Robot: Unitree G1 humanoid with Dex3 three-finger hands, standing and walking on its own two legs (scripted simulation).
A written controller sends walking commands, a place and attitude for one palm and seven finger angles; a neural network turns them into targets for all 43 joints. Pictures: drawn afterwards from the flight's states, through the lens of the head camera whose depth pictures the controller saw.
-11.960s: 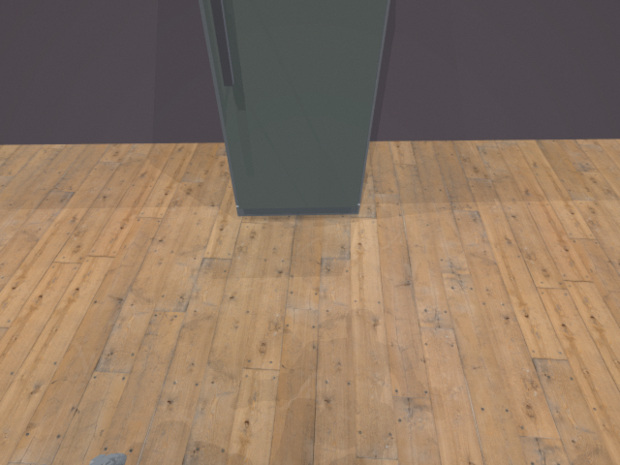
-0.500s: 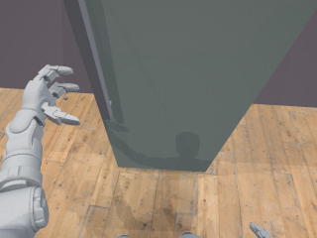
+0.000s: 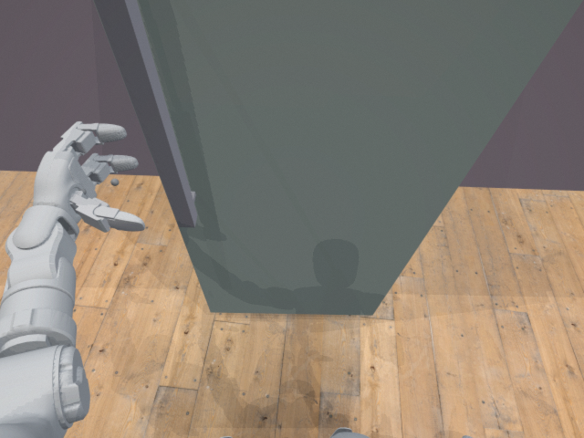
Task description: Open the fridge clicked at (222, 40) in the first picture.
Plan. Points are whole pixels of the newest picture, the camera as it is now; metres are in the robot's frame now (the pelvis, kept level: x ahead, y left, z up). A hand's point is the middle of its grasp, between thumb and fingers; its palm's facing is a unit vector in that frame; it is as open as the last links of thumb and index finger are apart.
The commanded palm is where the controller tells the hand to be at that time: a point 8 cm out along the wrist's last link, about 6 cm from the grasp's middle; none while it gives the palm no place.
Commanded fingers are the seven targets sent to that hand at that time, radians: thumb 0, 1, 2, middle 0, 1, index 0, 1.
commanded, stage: move the hooked fingers beside the handle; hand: left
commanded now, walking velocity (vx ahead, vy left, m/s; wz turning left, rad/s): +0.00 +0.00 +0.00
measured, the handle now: (159, 106) +0.50 +0.18 +0.17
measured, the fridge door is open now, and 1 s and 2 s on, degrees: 0 0 0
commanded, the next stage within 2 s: feel for the door with the fingertips in 0.54 s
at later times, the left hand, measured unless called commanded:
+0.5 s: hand (117, 183) +0.42 +0.23 +0.11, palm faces +0.04 -1.00 -0.02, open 14.0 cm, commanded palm +0.40 +0.28 +0.10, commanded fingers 0.00 -0.50 0.30 -0.30 -1.20 -0.30 -1.20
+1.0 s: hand (148, 181) +0.43 +0.19 +0.10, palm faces -0.01 -1.00 +0.00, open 14.0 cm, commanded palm +0.40 +0.25 +0.10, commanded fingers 0.00 -0.50 0.30 -0.30 -1.20 -0.30 -1.20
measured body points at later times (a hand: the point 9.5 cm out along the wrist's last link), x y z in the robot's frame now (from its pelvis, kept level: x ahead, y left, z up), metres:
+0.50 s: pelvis -0.01 -0.01 +0.00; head +0.05 +0.00 +0.45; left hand +0.41 +0.28 +0.11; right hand +0.09 -0.28 -0.10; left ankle -0.01 +0.10 -0.71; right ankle +0.03 -0.12 -0.71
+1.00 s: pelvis -0.01 -0.01 +0.00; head +0.05 +0.00 +0.44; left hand +0.42 +0.25 +0.10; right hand +0.07 -0.28 -0.11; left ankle -0.01 +0.10 -0.71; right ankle +0.03 -0.12 -0.71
